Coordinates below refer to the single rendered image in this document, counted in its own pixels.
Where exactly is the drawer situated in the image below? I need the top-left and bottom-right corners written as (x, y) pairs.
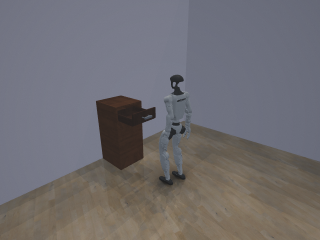
top-left (117, 106), bottom-right (156, 127)

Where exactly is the right robot upper arm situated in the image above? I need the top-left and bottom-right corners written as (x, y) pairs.
top-left (183, 91), bottom-right (192, 114)

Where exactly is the right robot hand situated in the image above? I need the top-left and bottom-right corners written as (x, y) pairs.
top-left (183, 126), bottom-right (191, 140)

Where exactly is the cabinet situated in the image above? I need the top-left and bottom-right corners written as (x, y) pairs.
top-left (96, 95), bottom-right (144, 170)

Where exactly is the robot left foot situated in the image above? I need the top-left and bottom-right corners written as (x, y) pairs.
top-left (159, 176), bottom-right (173, 185)

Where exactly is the left robot hand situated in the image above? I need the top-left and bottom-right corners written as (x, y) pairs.
top-left (160, 136), bottom-right (169, 151)

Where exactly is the left robot forearm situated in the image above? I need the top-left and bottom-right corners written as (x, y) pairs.
top-left (163, 115), bottom-right (173, 138)

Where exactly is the left robot upper arm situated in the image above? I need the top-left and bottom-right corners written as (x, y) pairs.
top-left (163, 94), bottom-right (174, 120)

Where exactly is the right robot thigh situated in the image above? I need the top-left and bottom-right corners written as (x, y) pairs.
top-left (172, 125), bottom-right (186, 156)

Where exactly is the handle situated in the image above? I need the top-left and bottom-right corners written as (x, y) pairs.
top-left (142, 115), bottom-right (153, 120)

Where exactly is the right robot forearm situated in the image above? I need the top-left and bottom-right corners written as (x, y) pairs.
top-left (185, 111), bottom-right (192, 128)

